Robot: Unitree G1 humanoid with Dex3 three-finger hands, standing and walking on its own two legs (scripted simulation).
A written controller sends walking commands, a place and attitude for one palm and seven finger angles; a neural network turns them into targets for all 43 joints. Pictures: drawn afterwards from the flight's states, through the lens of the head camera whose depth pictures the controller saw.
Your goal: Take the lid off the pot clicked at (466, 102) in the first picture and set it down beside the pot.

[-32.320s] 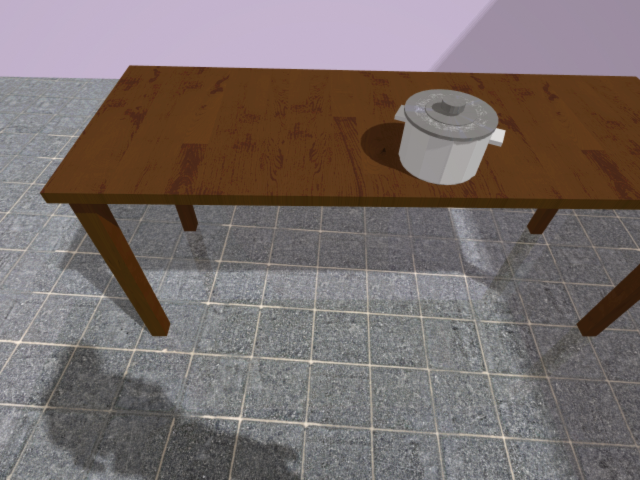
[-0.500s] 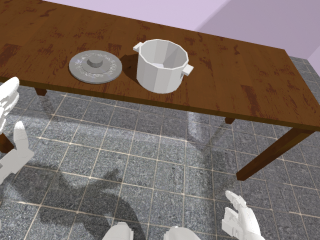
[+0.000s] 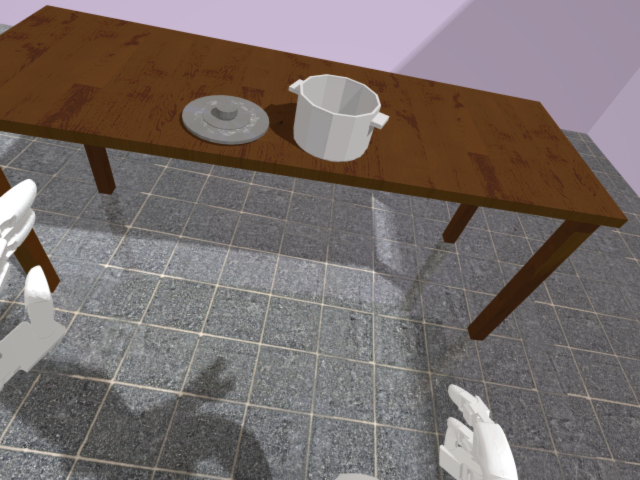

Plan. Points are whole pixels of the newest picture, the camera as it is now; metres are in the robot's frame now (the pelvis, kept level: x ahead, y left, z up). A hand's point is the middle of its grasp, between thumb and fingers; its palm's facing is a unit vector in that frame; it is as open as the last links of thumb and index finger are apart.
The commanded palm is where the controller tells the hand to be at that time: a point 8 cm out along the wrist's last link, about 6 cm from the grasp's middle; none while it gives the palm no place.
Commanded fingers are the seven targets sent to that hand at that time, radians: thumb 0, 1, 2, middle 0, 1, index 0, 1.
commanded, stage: stop stepping back and stand still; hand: left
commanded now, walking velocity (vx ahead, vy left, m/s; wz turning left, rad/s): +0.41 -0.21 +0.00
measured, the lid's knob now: (226, 109) +0.87 +0.24 -0.02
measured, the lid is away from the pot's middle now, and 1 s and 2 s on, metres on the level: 0.25 0.25 0.25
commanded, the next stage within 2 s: let the arm hang, fingers relaxed in 1.46 s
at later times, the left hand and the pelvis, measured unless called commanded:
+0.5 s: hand out of the picture +0.08 +0.17 -0.13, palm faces -0.06 -0.99 -0.12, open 7.4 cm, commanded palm none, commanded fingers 0.00 0.90 0.90 -0.20 -0.30 -0.20 -0.30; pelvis -0.07 +0.01 +0.01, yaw +2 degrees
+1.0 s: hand out of the picture +0.03 +0.26 -0.15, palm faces +0.09 -0.97 -0.24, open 7.3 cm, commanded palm none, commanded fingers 0.00 0.90 0.90 -0.20 -0.30 -0.20 -0.30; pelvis -0.03 +0.04 +0.02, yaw +5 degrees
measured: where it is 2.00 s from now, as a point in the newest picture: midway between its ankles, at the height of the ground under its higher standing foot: outside the picture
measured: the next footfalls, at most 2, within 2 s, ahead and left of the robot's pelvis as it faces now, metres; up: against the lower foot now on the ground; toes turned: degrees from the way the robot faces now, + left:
right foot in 0.58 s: -0.04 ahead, -0.14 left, +0.00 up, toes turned +3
left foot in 0.86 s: +0.00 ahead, +0.16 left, +0.00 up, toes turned +4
